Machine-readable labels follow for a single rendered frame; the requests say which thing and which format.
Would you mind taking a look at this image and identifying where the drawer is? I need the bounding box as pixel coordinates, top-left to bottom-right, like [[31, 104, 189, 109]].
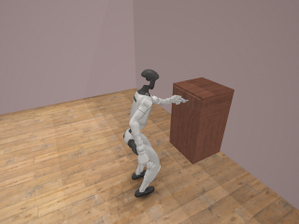
[[173, 86, 201, 113]]

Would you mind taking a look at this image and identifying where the cabinet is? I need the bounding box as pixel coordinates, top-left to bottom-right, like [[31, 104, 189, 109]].
[[169, 77, 235, 164]]

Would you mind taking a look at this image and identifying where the left robot forearm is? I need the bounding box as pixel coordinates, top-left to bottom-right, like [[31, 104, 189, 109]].
[[157, 97, 172, 105]]

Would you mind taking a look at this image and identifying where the robot right hand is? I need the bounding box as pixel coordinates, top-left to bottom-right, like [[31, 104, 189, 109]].
[[137, 153, 150, 173]]

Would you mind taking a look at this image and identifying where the right robot foot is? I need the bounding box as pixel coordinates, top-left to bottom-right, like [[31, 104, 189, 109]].
[[135, 186, 154, 198]]

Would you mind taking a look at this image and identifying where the robot right upper arm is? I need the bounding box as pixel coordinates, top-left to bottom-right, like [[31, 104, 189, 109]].
[[129, 96, 152, 128]]

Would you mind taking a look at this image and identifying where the robot left hand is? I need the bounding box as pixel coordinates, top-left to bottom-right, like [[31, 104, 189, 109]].
[[170, 95, 181, 105]]

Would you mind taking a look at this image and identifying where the right robot forearm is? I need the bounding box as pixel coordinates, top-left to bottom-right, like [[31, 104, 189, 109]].
[[131, 121, 145, 155]]

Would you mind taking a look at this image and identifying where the robot left shin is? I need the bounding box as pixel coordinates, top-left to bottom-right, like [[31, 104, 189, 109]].
[[135, 163, 146, 175]]

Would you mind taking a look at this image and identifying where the robot left upper arm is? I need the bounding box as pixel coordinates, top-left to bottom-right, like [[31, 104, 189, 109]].
[[150, 95, 160, 105]]

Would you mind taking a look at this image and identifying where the handle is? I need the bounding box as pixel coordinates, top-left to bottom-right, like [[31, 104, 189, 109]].
[[179, 95, 189, 104]]

